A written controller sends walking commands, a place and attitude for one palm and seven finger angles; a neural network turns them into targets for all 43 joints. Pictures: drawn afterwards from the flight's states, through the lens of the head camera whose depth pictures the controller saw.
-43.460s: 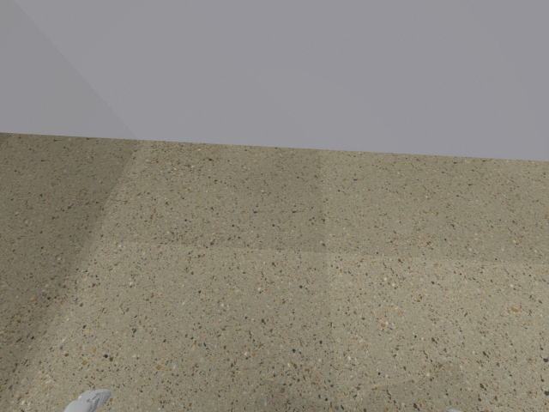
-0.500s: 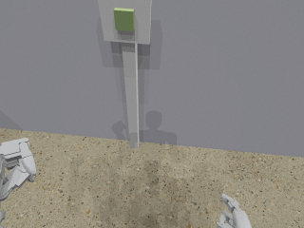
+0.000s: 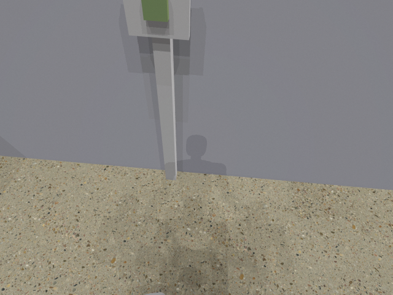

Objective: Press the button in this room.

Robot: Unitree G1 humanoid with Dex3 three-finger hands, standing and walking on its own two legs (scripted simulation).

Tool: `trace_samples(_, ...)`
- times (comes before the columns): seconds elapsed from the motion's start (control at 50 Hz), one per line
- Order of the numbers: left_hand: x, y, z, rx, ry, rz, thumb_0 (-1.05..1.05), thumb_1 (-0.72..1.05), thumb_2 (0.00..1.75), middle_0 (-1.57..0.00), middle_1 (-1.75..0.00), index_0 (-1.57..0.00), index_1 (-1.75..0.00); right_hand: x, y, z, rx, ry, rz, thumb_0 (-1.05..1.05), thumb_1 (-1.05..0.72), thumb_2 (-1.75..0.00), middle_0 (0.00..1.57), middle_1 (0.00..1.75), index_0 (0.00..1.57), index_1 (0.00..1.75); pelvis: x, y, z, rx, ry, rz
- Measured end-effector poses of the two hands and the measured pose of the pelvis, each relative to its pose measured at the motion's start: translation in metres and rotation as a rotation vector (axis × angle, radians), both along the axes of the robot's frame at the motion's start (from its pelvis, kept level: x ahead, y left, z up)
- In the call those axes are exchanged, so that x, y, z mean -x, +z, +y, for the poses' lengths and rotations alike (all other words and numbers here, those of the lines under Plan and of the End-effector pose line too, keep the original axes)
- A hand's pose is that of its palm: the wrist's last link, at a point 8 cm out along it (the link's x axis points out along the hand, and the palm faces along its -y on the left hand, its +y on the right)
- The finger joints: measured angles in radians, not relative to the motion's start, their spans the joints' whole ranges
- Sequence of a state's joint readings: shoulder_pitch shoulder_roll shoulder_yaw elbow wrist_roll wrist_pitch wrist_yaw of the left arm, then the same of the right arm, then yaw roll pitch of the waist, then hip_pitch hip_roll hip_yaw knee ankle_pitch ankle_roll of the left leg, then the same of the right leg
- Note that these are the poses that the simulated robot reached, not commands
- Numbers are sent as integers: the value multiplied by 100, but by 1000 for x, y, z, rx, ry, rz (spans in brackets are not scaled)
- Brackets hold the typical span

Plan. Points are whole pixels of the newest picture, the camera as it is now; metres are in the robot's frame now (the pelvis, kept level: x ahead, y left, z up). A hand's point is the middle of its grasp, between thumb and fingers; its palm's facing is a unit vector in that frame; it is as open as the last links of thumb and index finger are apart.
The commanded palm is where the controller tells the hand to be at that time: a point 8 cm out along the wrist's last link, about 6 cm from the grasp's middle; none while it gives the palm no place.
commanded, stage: let the arm hang, fingers relaxed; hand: left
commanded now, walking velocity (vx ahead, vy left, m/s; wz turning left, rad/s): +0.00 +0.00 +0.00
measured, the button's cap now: (155, 5) +0.80 +0.15 +0.21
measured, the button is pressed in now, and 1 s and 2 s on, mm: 0 0 0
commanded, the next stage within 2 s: stand and wait in 0.80 s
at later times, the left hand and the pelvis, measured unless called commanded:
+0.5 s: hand out of the picture +0.06 +0.24 -0.14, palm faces +0.02 -0.94 -0.34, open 7.1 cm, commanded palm none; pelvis +0.03 -0.01 +0.02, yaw +0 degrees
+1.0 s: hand out of the picture +0.14 +0.21 -0.14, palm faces -0.02 -0.95 -0.31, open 7.4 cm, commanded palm none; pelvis +0.06 -0.02 +0.02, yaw -1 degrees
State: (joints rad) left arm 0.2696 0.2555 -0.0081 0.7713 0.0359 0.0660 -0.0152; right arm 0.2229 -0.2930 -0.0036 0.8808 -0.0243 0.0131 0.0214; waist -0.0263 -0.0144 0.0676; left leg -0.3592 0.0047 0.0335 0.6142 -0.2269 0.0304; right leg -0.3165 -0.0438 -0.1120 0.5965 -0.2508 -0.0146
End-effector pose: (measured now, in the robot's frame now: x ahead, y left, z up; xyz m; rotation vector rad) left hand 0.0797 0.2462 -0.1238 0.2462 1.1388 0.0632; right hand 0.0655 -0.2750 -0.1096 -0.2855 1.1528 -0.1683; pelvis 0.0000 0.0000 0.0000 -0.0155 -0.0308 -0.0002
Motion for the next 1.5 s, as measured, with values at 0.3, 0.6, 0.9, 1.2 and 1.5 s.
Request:
trace_samples(0.3,82,6,27,-82,170,265,1,91,90,-50,-64,-49,-64,47,-11,3,-34,-65,218,1,-90,-90,20,30,20,30,-13,13,-8,0,12,-8)
trace_samples(0.6,-10,22,28,-104,122,97,1,91,90,-22,-32,-22,-32,-18,-10,1,-57,-38,105,1,-90,-90,20,30,20,30,-34,18,-11,-12,-1,-9)
trace_samples(0.9,-56,23,11,-79,75,64,1,91,90,-20,-30,-20,-30,-46,3,-27,-1,-49,91,1,-90,-90,20,30,20,30,-52,22,-19,-16,-9,2)
trace_samples(1.2,-53,28,16,-124,98,106,1,91,90,-20,-30,-20,-30,-59,0,-38,-5,-47,108,1,-90,-90,20,30,20,30,-66,23,-29,-17,-11,3)
trace_samples(1.5,-62,29,5,-118,89,94,1,91,90,-20,-30,-20,-30,-67,1,-45,-6,-51,90,1,-90,-90,20,30,20,30,-72,23,-36,-19,-18,-1)
